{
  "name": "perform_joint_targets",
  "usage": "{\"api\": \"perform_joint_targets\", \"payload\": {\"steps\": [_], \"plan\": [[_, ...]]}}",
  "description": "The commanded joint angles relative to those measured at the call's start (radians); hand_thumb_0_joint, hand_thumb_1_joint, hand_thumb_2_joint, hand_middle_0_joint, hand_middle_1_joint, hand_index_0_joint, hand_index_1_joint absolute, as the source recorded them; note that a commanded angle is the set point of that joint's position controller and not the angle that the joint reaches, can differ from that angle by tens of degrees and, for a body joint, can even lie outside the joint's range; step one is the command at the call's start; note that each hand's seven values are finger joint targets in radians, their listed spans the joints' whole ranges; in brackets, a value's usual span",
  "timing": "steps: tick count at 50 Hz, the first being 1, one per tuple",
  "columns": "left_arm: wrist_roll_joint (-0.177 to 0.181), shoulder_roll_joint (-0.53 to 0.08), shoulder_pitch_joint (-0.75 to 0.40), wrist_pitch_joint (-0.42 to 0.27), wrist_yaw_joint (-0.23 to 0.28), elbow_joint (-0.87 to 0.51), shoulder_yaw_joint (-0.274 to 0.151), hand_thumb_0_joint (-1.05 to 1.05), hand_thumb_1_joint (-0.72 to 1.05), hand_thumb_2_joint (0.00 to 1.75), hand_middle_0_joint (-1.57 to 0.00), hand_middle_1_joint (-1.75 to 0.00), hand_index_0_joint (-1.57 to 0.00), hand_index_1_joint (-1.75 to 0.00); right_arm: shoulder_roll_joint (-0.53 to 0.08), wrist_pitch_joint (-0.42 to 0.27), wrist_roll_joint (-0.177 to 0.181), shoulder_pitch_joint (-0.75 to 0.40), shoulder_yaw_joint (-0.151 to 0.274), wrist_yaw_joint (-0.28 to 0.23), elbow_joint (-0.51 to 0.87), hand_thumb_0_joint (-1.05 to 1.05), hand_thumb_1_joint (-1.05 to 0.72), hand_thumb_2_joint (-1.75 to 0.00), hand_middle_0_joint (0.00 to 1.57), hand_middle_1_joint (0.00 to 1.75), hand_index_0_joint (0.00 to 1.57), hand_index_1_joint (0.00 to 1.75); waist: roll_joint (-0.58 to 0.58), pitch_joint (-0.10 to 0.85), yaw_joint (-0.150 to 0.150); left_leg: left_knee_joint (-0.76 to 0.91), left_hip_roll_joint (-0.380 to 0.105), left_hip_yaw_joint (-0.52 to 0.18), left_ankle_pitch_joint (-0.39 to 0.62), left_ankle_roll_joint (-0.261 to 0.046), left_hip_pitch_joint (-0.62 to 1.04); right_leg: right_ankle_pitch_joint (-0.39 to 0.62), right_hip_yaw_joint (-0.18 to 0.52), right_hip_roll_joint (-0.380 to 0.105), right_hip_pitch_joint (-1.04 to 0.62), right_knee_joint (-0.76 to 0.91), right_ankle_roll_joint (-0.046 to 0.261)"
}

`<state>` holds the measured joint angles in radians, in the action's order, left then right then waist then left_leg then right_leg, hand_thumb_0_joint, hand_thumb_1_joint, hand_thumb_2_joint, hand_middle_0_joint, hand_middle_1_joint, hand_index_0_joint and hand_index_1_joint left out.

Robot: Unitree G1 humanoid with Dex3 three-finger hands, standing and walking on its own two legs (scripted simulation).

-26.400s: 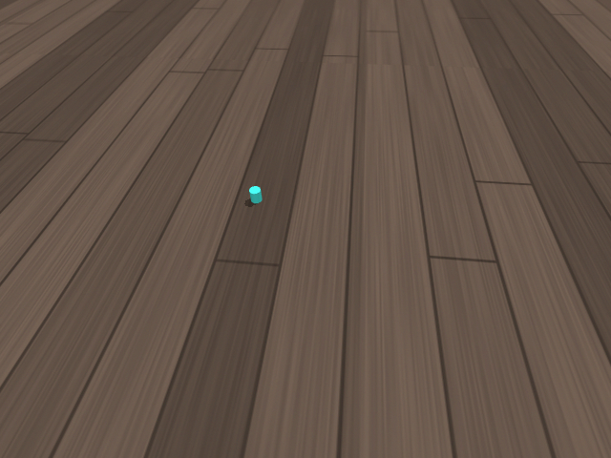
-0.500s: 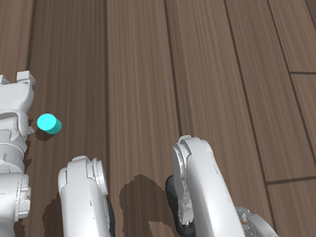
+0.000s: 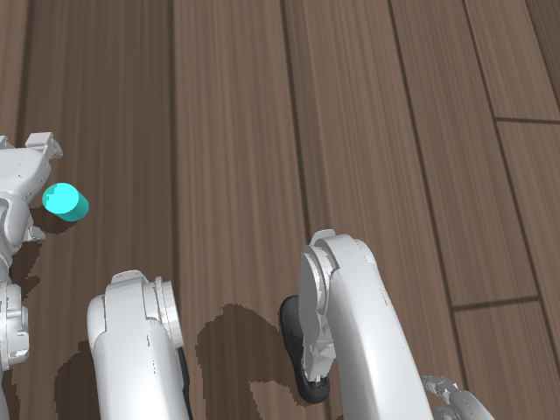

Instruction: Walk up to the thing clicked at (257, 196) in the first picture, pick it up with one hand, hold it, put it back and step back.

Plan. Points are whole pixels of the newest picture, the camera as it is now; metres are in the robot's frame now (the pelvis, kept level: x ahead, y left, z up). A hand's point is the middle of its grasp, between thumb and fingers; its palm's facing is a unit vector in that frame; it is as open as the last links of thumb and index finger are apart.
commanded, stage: home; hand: left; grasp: from above
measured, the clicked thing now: (67, 203) +0.48 +0.29 -0.30
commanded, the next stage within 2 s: none
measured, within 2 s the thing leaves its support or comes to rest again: neither
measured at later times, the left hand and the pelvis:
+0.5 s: hand out of the picture +0.40 +0.27 -0.02, palm faces -0.36 -0.44 -0.82, open 9.0 cm; pelvis +0.02 +0.00 +0.11, yaw +2 degrees
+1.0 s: hand out of the picture +0.26 +0.22 +0.19, palm faces +0.02 -0.93 -0.37, open 7.4 cm; pelvis +0.04 +0.00 +0.28, yaw +6 degrees
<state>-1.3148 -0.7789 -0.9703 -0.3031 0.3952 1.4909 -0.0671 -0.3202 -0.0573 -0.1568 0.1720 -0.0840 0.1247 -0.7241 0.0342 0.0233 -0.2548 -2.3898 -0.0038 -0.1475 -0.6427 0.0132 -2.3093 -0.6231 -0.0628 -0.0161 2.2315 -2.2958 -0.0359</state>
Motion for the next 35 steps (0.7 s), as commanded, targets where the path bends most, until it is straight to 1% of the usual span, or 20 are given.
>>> {"api": "perform_joint_targets", "payload": {"steps": [1, 3, 4, 6, 8, 11, 13, 15, 18, 20, 22, 23, 24, 27, 28, 31, 32, 33, 34, 35], "plan": [[0.003, -0.278, -0.368, 0.036, 0.117, -0.238, -0.08, 0.0, -0.44, 0.93, -0.16, -0.93, -0.16, -0.93, -0.243, -0.03, -0.014, 0.174, 0.102, -0.001, 0.008, 0.0, -0.9, -0.9, 0.2, 0.3, 0.2, 0.3, -0.489, 0.75, 0.011, 0.295, 0.016, 0.089, 0.097, -0.01, 0.634, 0.121, -0.109, 0.026, -0.218, 0.171, 0.075], [0.027, -0.263, -0.336, 0.068, 0.124, -0.316, -0.083, 0.0, -0.35, 0.95, -0.23, -0.84, -0.21, -0.84, -0.234, -0.032, -0.005, 0.183, 0.12, 0.008, 0.014, 0.0, -0.89, -0.89, 0.2, 0.3, 0.2, 0.3, -0.529, 0.858, 0.033, 0.296, 0.014, 0.105, 0.132, -0.009, 0.679, 0.151, -0.094, 0.026, -0.259, 0.181, 0.085], [0.047, -0.265, -0.311, 0.087, 0.123, -0.348, -0.097, 0.0, -0.39, 0.89, -0.19, -0.91, -0.2, -0.9, -0.241, -0.032, 0.003, 0.194, 0.138, 0.011, 0.013, 0.0, -0.9, -0.9, 0.2, 0.3, 0.2, 0.3, -0.528, 0.911, 0.045, 0.306, 0.014, 0.106, 0.161, -0.008, 0.706, 0.177, -0.092, 0.023, -0.28, 0.184, 0.085], [0.075, -0.203, -0.268, 0.134, 0.103, -0.336, -0.068, 0.0, -0.23, 0.96, -0.23, -0.75, -0.21, -0.74, -0.233, -0.027, 0.015, 0.211, 0.152, 0.018, 0.005, 0.0, -0.89, -0.89, 0.2, 0.3, 0.2, 0.3, -0.499, 0.891, 0.042, 0.319, 0.012, 0.114, 0.176, -0.013, 0.692, 0.196, -0.088, 0.023, -0.29, 0.204, 0.085], [0.112, -0.19, -0.282, 0.166, 0.07, -0.338, -0.064, 0.0, -0.07, 0.94, -0.22, -0.65, -0.2, -0.67, -0.23, -0.02, 0.03, 0.234, 0.157, 0.019, -0.005, 0.0, -0.89, -0.9, 0.2, 0.3, 0.2, 0.3, -0.454, 0.864, 0.036, 0.334, 0.013, 0.107, 0.159, -0.021, 0.668, 0.188, -0.082, 0.023, -0.297, 0.23, 0.083], [0.182, -0.177, -0.193, 0.207, 0.007, -0.424, -0.071, 0.0, 0.13, 0.9, -0.21, -0.56, -0.2, -0.57, -0.219, -0.012, 0.056, 0.256, 0.17, 0.024, 0.008, 0.0, -0.89, -0.9, 0.2, 0.3, 0.2, 0.3, -0.408, 0.935, 0.082, 0.366, 0.016, 0.115, 0.184, -0.032, 0.698, 0.205, -0.07, 0.027, -0.416, 0.288, 0.079], [0.257, -0.115, -0.084, 0.235, -0.044, -0.471, -0.057, 0.0, 0.27, 0.9, -0.21, -0.51, -0.2, -0.52, -0.203, 0.001, 0.081, 0.245, 0.176, 0.025, 0.03, 0.0, -0.89, -0.9, 0.2, 0.3, 0.2, 0.3, -0.332, 0.923, 0.1, 0.403, 0.018, 0.123, 0.18, -0.041, 0.668, 0.207, -0.06, 0.031, -0.506, 0.345, 0.072], [0.344, -0.052, 0.003, 0.258, -0.107, -0.57, -0.033, 0.0, 0.43, 0.89, -0.2, -0.44, -0.2, -0.45, -0.185, 0.013, 0.105, 0.22, 0.179, 0.019, 0.065, 0.0, -0.9, -0.9, 0.2, 0.3, 0.2, 0.3, -0.25, 0.888, 0.098, 0.443, 0.016, 0.117, 0.156, -0.051, 0.647, 0.193, -0.054, 0.037, -0.557, 0.402, 0.066], [0.457, -0.014, 0.169, 0.286, -0.2, -0.674, -0.042, 0.0, 0.66, 0.93, -0.21, -0.4, -0.2, -0.41, -0.17, 0.024, 0.132, 0.176, 0.185, 0.004, 0.1, 0.0, -0.9, -0.9, 0.2, 0.3, 0.2, 0.3, -0.176, 0.832, 0.127, 0.5, 0.015, 0.103, 0.154, -0.054, 0.65, 0.201, -0.039, 0.035, -0.621, 0.452, 0.06], [0.526, 0.023, 0.236, 0.296, -0.248, -0.781, -0.033, 0.0, 0.75, 0.93, -0.21, -0.38, -0.2, -0.38, -0.157, 0.031, 0.143, 0.142, 0.187, -0.009, 0.126, 0.0, -0.9, -0.9, 0.2, 0.3, 0.2, 0.3, -0.141, 0.791, 0.138, 0.542, 0.012, 0.097, 0.14, -0.054, 0.663, 0.191, -0.029, 0.032, -0.65, 0.495, 0.057], [0.598, 0.091, 0.296, 0.306, -0.283, -0.875, 0.0, 0.0, 0.89, 0.9, -0.2, -0.3, -0.2, -0.3, -0.143, 0.031, 0.15, 0.105, 0.188, -0.025, 0.143, 0.0, -0.9, -0.9, 0.2, 0.3, 0.2, 0.3, -0.153, 0.717, 0.14, 0.597, 0.005, 0.088, 0.103, -0.048, 0.708, 0.157, -0.021, 0.027, -0.64, 0.54, 0.06], [0.631, 0.098, 0.317, 0.308, -0.295, -0.945, -0.002, 0.0, 0.9, 0.9, -0.2, -0.3, -0.2, -0.3, -0.137, 0.03, 0.154, 0.091, 0.188, -0.031, 0.152, 0.0, -0.9, -0.9, 0.2, 0.3, 0.2, 0.3, -0.159, 0.706, 0.146, 0.622, 0.004, 0.087, 0.093, -0.048, 0.724, 0.147, -0.019, 0.026, -0.658, 0.564, 0.061], [0.657, 0.082, 0.359, 0.315, -0.299, -0.969, -0.032, 0.0, 0.9, 0.9, -0.2, -0.3, -0.2, -0.3, -0.138, 0.029, 0.158, 0.081, 0.189, -0.039, 0.158, 0.0, -0.9, -0.9, 0.2, 0.3, 0.2, 0.3, -0.145, 0.703, 0.162, 0.642, 0.002, 0.08, 0.089, -0.046, 0.758, 0.138, -0.015, 0.023, -0.673, 0.582, 0.063], [0.718, 0.135, 0.437, 0.329, -0.313, -1.092, -0.016, 0.0, 0.9, 0.9, -0.2, -0.3, -0.2, -0.3, -0.124, 0.024, 0.166, 0.043, 0.185, -0.057, 0.186, 0.0, -0.9, -0.9, 0.2, 0.3, 0.2, 0.3, -0.175, 0.707, 0.176, 0.717, -0.008, 0.072, 0.101, -0.037, 0.856, 0.144, -0.009, 0.02, -0.708, 0.624, 0.065], [0.745, 0.154, 0.422, 0.332, -0.313, -1.168, -0.008, 0.0, 0.9, 0.9, -0.2, -0.3, -0.2, -0.3, -0.122, 0.02, 0.168, 0.033, 0.184, -0.065, 0.197, 0.0, -0.9, -0.9, 0.2, 0.3, 0.2, 0.3, -0.2, 0.706, 0.167, 0.746, -0.009, 0.064, 0.079, -0.035, 0.884, 0.131, -0.009, 0.017, -0.718, 0.64, 0.065], [0.819, 0.181, 0.497, 0.363, -0.309, -1.261, -0.017, 0.0, 0.9, 0.9, -0.2, -0.3, -0.2, -0.3, -0.113, 0.001, 0.177, 0.001, 0.18, -0.093, 0.219, 0.0, -0.9, -0.9, 0.2, 0.3, 0.2, 0.3, -0.191, 0.693, 0.176, 0.827, -0.011, 0.063, 0.02, -0.033, 0.966, 0.082, 0.0, 0.017, -0.782, 0.724, 0.062], [0.844, 0.219, 0.541, 0.376, -0.313, -1.255, 0.006, 0.0, 0.9, 0.9, -0.2, -0.3, -0.2, -0.3, -0.108, -0.009, 0.178, -0.014, 0.176, -0.102, 0.221, 0.0, -0.9, -0.9, 0.2, 0.3, 0.2, 0.3, -0.189, 0.647, 0.166, 0.85, -0.013, 0.06, 0.008, -0.03, 0.974, 0.07, 0.002, 0.017, -0.784, 0.742, 0.061], [0.874, 0.236, 0.583, 0.387, -0.316, -1.302, 0.012, 0.0, 0.9, 0.9, -0.2, -0.3, -0.2, -0.3, -0.108, -0.018, 0.181, -0.021, 0.177, -0.112, 0.23, 0.0, -0.9, -0.9, 0.2, 0.3, 0.2, 0.3, -0.194, 0.652, 0.17, 0.872, -0.012, 0.062, 0.016, -0.029, 1.008, 0.077, 0.004, 0.016, -0.81, 0.765, 0.06], [0.9, 0.214, 0.62, 0.403, -0.314, -1.327, -0.015, 0.0, 0.9, 0.9, -0.2, -0.3, -0.2, -0.3, -0.112, -0.023, 0.184, -0.031, 0.174, -0.121, 0.233, 0.0, -0.9, -0.9, 0.2, 0.3, 0.2, 0.3, -0.194, 0.672, 0.181, 0.897, -0.012, 0.051, 0.02, -0.027, 1.052, 0.079, 0.005, 0.014, -0.835, 0.78, 0.059], [0.926, 0.236, 0.661, 0.417, -0.315, -1.349, -0.002, 0.0, 0.9, 0.9, -0.2, -0.3, -0.2, -0.3, -0.105, -0.028, 0.186, -0.039, 0.172, -0.13, 0.243, 0.0, -0.9, -0.9, 0.2, 0.3, 0.2, 0.3, -0.193, 0.657, 0.174, 0.917, -0.011, 0.056, 0.021, -0.028, 1.063, 0.079, 0.007, 0.015, -0.861, 0.804, 0.058]]}}
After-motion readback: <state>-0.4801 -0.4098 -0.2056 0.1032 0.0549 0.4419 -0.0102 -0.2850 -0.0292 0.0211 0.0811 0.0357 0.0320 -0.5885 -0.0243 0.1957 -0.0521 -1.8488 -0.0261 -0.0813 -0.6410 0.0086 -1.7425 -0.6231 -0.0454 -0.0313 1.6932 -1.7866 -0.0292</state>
